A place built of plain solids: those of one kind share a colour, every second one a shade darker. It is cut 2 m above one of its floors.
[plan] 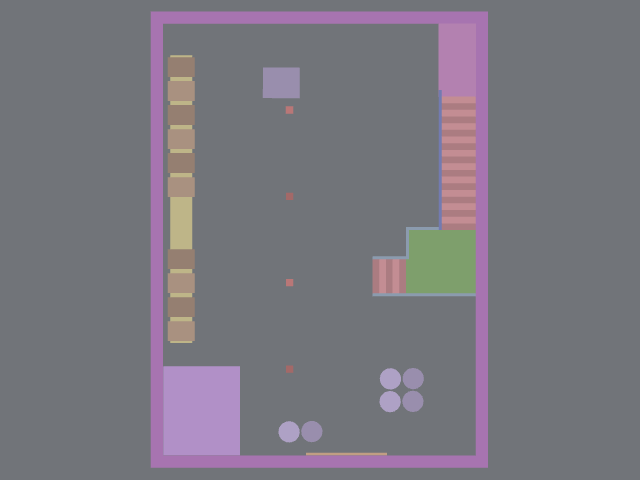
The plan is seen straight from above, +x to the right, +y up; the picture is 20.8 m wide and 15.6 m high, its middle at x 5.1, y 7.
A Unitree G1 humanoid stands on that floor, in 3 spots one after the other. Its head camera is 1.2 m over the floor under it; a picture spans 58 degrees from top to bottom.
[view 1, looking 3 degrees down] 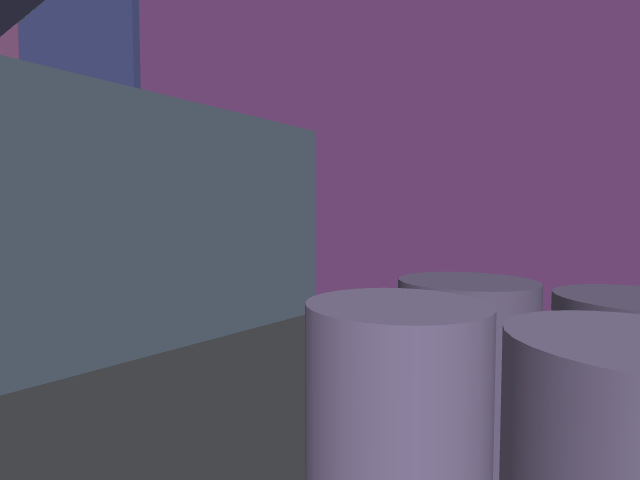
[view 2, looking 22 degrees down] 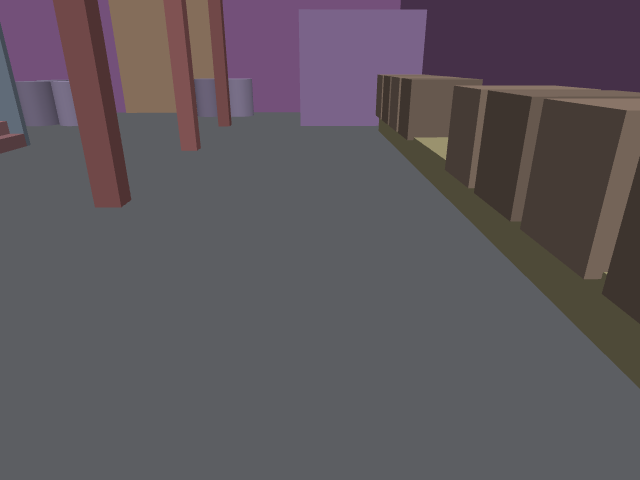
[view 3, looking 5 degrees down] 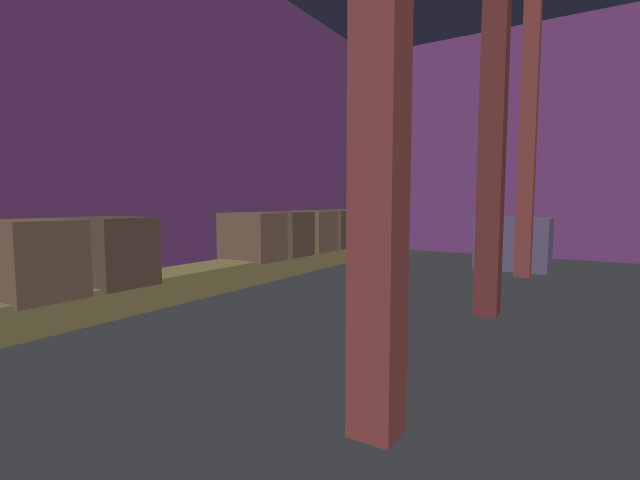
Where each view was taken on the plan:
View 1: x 5.96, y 1.70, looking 39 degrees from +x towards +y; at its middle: wall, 5.41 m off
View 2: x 2.25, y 12.33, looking -91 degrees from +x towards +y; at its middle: ground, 3.20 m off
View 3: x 5.01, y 3.62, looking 122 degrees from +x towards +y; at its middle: cask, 7.54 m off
